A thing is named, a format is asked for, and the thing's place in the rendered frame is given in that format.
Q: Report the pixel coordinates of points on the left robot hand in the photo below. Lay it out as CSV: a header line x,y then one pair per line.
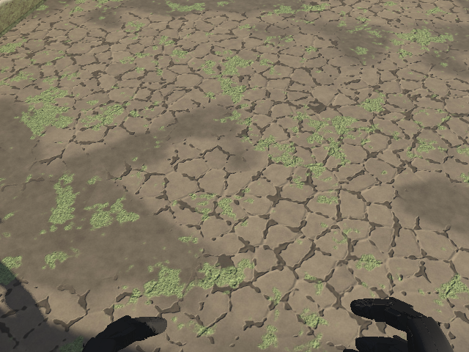
x,y
123,332

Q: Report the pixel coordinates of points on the right robot hand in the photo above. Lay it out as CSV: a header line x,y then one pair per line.
x,y
423,333

